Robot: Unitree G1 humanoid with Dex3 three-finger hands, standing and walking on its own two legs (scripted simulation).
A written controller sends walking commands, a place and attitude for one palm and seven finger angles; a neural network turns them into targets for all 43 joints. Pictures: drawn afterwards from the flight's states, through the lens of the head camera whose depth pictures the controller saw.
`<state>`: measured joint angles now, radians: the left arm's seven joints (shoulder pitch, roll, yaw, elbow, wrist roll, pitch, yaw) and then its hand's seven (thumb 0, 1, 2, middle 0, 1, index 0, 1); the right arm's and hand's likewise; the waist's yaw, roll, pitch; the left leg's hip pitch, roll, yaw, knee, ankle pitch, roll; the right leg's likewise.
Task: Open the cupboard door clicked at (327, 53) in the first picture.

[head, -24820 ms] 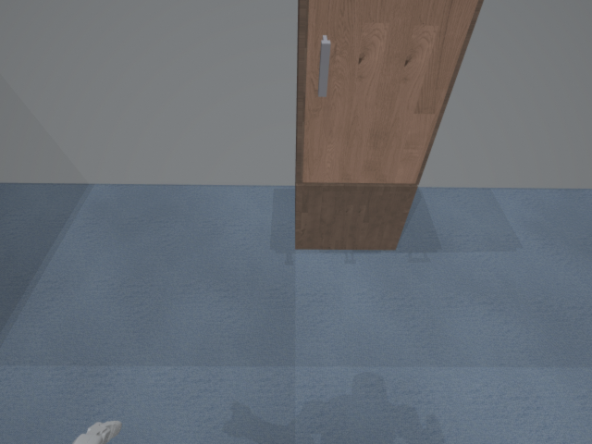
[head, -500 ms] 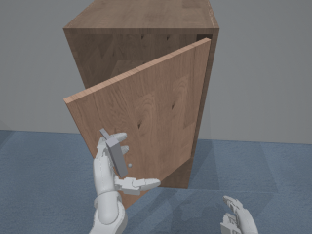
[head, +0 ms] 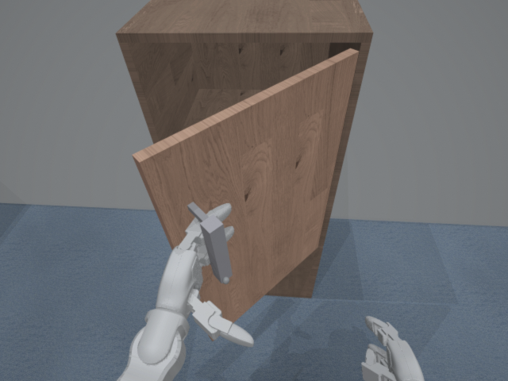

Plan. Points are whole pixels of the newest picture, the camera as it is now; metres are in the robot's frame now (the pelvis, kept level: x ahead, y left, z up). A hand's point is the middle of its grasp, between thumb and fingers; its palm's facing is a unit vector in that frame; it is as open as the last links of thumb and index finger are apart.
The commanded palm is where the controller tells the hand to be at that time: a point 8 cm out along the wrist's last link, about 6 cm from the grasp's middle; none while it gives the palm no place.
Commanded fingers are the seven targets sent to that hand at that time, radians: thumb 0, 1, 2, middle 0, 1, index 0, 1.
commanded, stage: slide the hand sideways off the handle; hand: left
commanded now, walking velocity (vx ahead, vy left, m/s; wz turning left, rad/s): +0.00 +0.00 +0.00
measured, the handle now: (209, 243) +0.30 +0.09 +0.09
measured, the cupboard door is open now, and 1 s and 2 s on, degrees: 47 45 45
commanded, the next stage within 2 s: draw the hand back to the body in 1.00 s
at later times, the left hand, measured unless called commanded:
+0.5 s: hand (198, 301) +0.21 +0.09 +0.09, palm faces -0.02 -1.00 +0.00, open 16.0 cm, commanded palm +0.17 +0.15 +0.09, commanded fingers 0.00 -0.50 0.30 -0.15 -0.30 -0.15 -0.30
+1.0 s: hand (140, 333) +0.17 +0.16 +0.09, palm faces +0.02 -1.00 -0.03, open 16.3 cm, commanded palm +0.13 +0.20 +0.09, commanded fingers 0.00 -0.50 0.30 -0.15 -0.30 -0.15 -0.30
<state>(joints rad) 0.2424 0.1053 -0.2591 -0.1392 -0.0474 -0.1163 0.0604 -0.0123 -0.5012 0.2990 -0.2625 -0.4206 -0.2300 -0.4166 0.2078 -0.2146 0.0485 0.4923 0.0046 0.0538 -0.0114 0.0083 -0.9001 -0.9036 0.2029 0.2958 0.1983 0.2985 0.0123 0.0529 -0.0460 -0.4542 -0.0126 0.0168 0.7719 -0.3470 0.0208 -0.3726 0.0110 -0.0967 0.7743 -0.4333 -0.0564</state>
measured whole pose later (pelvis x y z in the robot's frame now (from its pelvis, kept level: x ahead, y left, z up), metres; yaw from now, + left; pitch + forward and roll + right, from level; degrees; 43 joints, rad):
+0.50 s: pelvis +0.01 -0.01 +0.00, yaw -2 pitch +2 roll +0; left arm 0.52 0.11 -0.14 -0.31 -0.11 -0.16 0.03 -0.01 -0.50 0.30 -0.21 -0.33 -0.22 -0.33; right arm 0.25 -0.22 0.05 0.44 0.01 -0.02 0.00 0.01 -0.90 -0.90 0.20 0.30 0.20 0.30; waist 0.01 0.04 -0.07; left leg -0.44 0.01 0.04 0.76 -0.36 0.01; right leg -0.37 0.03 -0.07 0.76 -0.43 -0.06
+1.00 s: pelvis +0.01 +0.00 -0.01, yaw +0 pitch +5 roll -1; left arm 0.71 0.18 0.07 -0.37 -0.26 -0.26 -0.20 -0.01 -0.50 0.30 -0.16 -0.31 -0.16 -0.31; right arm 0.27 -0.23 0.02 0.46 0.04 -0.09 -0.03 0.01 -0.90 -0.90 0.20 0.30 0.20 0.30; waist 0.03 0.04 -0.10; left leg -0.55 0.00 0.01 0.86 -0.41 0.02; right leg -0.45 0.03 -0.10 0.84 -0.48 -0.05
